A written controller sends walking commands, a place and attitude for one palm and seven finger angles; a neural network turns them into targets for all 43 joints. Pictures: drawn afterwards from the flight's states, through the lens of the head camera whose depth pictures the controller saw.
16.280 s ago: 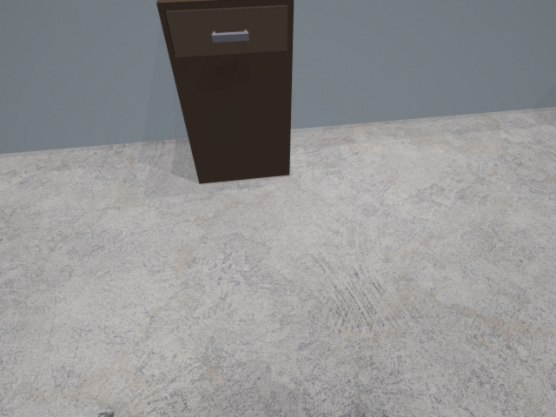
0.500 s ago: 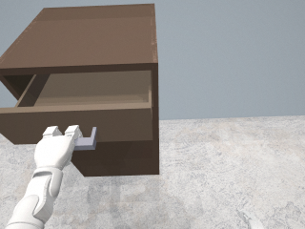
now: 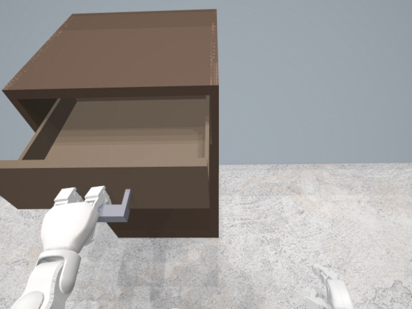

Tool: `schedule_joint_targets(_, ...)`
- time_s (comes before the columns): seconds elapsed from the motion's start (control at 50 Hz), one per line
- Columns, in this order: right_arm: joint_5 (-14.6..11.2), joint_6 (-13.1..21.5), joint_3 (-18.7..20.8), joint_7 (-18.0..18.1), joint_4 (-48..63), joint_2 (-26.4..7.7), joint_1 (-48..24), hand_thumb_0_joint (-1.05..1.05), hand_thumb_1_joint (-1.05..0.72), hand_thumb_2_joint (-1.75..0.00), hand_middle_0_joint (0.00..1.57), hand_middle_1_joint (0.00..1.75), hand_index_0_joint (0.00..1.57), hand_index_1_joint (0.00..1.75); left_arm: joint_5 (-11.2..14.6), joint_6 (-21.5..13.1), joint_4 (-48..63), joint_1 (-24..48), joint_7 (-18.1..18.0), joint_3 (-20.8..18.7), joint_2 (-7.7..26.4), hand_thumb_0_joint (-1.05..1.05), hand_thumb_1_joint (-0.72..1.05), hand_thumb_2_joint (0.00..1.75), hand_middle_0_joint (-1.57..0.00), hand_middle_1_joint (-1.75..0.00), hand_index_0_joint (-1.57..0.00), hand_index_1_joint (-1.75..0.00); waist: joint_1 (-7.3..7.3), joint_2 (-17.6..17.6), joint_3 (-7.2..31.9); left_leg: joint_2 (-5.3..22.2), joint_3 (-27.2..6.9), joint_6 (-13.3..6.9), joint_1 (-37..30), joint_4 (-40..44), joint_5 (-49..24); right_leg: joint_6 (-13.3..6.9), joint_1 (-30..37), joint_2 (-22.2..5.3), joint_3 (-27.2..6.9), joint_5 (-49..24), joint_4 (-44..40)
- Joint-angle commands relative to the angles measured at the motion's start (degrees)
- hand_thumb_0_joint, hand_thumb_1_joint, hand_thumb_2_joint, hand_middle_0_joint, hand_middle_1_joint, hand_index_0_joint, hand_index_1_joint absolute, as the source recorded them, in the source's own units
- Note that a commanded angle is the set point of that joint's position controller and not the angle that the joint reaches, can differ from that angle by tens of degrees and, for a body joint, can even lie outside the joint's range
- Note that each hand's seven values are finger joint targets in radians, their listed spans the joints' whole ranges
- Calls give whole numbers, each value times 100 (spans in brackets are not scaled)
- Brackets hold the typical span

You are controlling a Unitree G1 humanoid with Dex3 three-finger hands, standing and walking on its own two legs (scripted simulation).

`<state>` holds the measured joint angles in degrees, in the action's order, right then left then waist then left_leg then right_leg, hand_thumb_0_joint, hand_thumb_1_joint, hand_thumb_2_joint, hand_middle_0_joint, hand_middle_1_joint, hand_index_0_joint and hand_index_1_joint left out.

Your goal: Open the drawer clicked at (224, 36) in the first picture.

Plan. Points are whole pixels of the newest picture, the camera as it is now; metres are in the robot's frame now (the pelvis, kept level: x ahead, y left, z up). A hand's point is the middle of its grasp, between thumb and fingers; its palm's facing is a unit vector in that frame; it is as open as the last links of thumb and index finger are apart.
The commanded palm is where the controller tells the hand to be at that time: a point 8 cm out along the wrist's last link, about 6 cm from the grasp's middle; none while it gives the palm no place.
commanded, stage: pull the drawer open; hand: left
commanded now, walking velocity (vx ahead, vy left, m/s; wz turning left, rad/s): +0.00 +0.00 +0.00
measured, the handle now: (95, 203) +0.31 +0.25 +0.03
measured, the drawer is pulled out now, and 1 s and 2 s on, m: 0.21 0.30 0.30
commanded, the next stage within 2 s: open the thumb to release the handle in 0.98 s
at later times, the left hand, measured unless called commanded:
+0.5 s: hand (76, 262) +0.20 +0.25 +0.02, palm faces +0.00 -0.07 -1.00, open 5.9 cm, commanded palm +0.17 +0.26 +0.07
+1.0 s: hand (67, 287) +0.16 +0.25 +0.02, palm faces -0.02 -0.07 -1.00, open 5.8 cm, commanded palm +0.11 +0.25 +0.07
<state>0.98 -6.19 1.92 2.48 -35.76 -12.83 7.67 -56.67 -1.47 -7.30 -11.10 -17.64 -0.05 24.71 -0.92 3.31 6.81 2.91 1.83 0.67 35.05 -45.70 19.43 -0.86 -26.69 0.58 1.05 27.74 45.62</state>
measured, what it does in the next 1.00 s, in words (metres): stands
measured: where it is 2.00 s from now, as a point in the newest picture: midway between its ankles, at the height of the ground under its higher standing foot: outside the picture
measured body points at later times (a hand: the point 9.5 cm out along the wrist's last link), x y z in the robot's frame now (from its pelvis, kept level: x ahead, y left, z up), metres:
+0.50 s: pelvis +0.00 +0.00 -0.01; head +0.02 -0.03 +0.44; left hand +0.19 +0.25 +0.07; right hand +0.19 -0.23 -0.11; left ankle +0.03 +0.13 -0.70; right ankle -0.05 -0.11 -0.70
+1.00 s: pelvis +0.00 +0.00 -0.02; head +0.02 -0.03 +0.43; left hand +0.15 +0.25 +0.07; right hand +0.20 -0.23 -0.12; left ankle +0.03 +0.13 -0.70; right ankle -0.05 -0.11 -0.70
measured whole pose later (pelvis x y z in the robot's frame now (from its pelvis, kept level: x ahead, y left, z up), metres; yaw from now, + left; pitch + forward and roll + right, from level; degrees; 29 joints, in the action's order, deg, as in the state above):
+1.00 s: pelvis +0.00 +0.00 -0.02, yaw +0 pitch +10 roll +0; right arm 2.5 -6.9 1.4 -0.9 -31.5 -12.9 7.4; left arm -55.3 -3.8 11.8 -36.8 -22.2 -3.1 25.4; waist -2.5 3.8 8.2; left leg 3.3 1.6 1.1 39.7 -52.3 22.5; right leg -1.3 -31.4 0.9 1.0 31.2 52.8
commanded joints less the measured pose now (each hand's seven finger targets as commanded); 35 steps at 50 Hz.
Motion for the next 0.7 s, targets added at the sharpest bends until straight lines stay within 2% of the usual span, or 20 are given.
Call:
schedule_joint_targets(0.0,11,281,247,-8,858,-693,-619,0,-90,-90,20,30,20,30,120,-32,1486,-95,-360,-966,1133,0,90,90,-40,-135,-40,-135,-281,30,1275,-364,8,-242,-1518,315,-1833,-80,-22,212,67,-2785,-570)
schedule_joint_targets(0.02,10,275,233,-18,892,-667,-666,0,-90,-90,20,30,20,30,108,-48,1631,-202,-390,-1000,1148,0,90,90,-40,-135,-40,-135,-328,84,1314,-371,21,-233,-1536,310,-1814,-70,-62,203,57,-2757,-551)
schedule_joint_targets(0.06,17,289,235,-41,884,-675,-659,0,-90,-90,20,30,20,30,108,-64,1729,-112,-441,-913,1050,0,90,90,-40,-135,-40,-135,-238,62,1153,-365,5,-229,-1470,276,-1669,-60,-222,205,81,-2617,-536)
schedule_joint_targets(0.12,42,311,241,-74,930,-663,-689,0,-90,-90,20,30,20,30,109,-83,1956,-625,-536,-1100,1147,0,90,90,-40,-135,-40,-135,-338,5,1310,-363,8,-233,-1503,229,-1772,-72,-137,188,60,-2746,-480)
schedule_joint_targets(0.14,36,322,266,-75,944,-655,-648,0,-90,-90,20,30,20,30,98,-47,1880,-814,-549,-972,997,0,90,90,-40,-135,-40,-135,-276,-2,1118,-365,0,-235,-1407,204,-1741,-74,-200,204,83,-2743,-452)
schedule_joint_targets(0.18,44,329,266,-96,958,-655,-645,0,-90,-90,20,30,20,30,108,-52,2073,-749,-600,-911,940,0,90,90,-40,-135,-40,-135,-245,47,1160,-352,-13,-231,-1429,188,-1640,-66,-291,191,109,-2573,-431)
schedule_joint_targets(0.2,49,326,245,-86,951,-670,-659,0,-90,-90,20,30,20,30,133,-43,2100,-798,-616,-1027,1046,0,90,90,-40,-135,-40,-135,-257,110,1140,-348,-24,-225,-1413,205,-1616,-85,-261,193,95,-2544,-448)
schedule_joint_targets(0.22,62,301,224,-88,940,-661,-713,0,-90,-90,20,30,20,30,84,-54,2088,-779,-649,-1115,1123,0,90,90,-40,-135,-40,-135,-285,77,1154,-357,-20,-219,-1436,184,-1560,-78,-353,194,76,-2446,-436)
schedule_joint_targets(0.24,57,327,247,-88,957,-648,-649,0,-90,-90,20,30,20,30,97,-42,2084,-825,-654,-917,928,0,90,90,-40,-135,-40,-135,-227,35,1039,-352,-34,-228,-1369,167,-1493,-76,-392,200,107,-2421,-410)
schedule_joint_targets(0.28,55,334,246,-97,968,-641,-669,0,-90,-90,20,30,20,30,103,-32,2121,-913,-672,-929,928,0,90,90,-40,-135,-40,-135,-223,-68,1026,-350,-27,-239,-1378,146,-1433,-64,-437,188,116,-2360,-439)
schedule_joint_targets(0.32,69,315,203,-78,966,-653,-733,0,-90,-90,20,30,20,30,107,-30,2208,-935,-683,-1134,1137,0,90,90,-40,-135,-40,-135,-300,-34,1170,-376,-13,-234,-1385,136,-1442,-67,-348,170,40,-2456,-435)
schedule_joint_targets(0.34,56,332,223,-69,996,-628,-683,0,-90,-90,20,30,20,30,121,3,2121,-1106,-667,-985,970,0,90,90,-40,-135,-40,-135,-254,-59,988,-371,-25,-243,-1304,136,-1392,-62,-374,177,73,-2446,-431)
schedule_joint_targets(0.42,60,316,168,-69,1003,-619,-772,0,-90,-90,20,30,20,30,133,-7,2250,-1220,-634,-1144,1120,0,90,90,-40,-135,-40,-135,-360,17,1119,-375,-18,-230,-1372,157,-1387,-65,-348,162,42,-2364,-442)
schedule_joint_targets(0.48,51,328,172,-97,1067,-598,-756,0,-90,-90,20,30,20,30,168,3,2289,-1560,-581,-982,943,0,90,90,-40,-135,-40,-135,-337,26,897,-363,-20,-238,-1294,151,-1377,-65,-370,170,81,-2367,-443)
schedule_joint_targets(0.5,48,320,172,-109,1053,-614,-739,0,-90,-90,20,30,20,30,195,-12,2332,-1610,-571,-1127,1052,0,90,90,-40,-135,-40,-135,-348,6,964,-345,-37,-231,-1311,152,-1465,-79,-297,170,70,-2454,-437)
schedule_joint_targets(0.52,76,307,145,-127,1083,-605,-805,0,-90,-90,20,30,20,30,178,-43,2425,-1808,-569,-1194,1109,0,90,90,-40,-135,-40,-135,-447,25,1075,-371,-14,-231,-1343,131,-1521,-74,-264,162,24,-2545,-413)
schedule_joint_targets(0.58,68,304,155,-172,1145,-594,-779,0,-90,-90,20,30,20,30,205,-66,2531,-2219,-539,-1092,995,0,90,90,-40,-135,-40,-135,-411,60,889,-357,-14,-242,-1240,105,-1495,-64,-310,155,57,-2552,-388)
schedule_joint_targets(0.62,96,284,136,-179,1158,-613,-821,0,-90,-90,20,30,20,30,241,-125,2620,-2417,-565,-1374,1210,0,90,90,-40,-135,-40,-135,-490,-31,963,-363,-3,-237,-1215,80,-1452,-61,-279,142,-4,-2598,-395)
schedule_joint_targets(0.64,79,281,150,-187,1170,-592,-785,0,-90,-90,20,30,20,30,235,-127,2542,-2644,-577,-1315,1118,0,90,90,-40,-135,-40,-135,-459,-28,792,-358,-12,-242,-1101,77,-1426,-68,-300,157,30,-2595,-368)
schedule_joint_targets(0.68,102,263,155,-227,1205,-610,-768,0,-90,-90,20,30,20,30,205,-192,2757,-2590,-620,-1268,1089,0,90,90,-40,-135,-40,-135,-422,172,813,-345,-18,-240,-1136,20,-1459,-76,-426,156,39,-2520,-320)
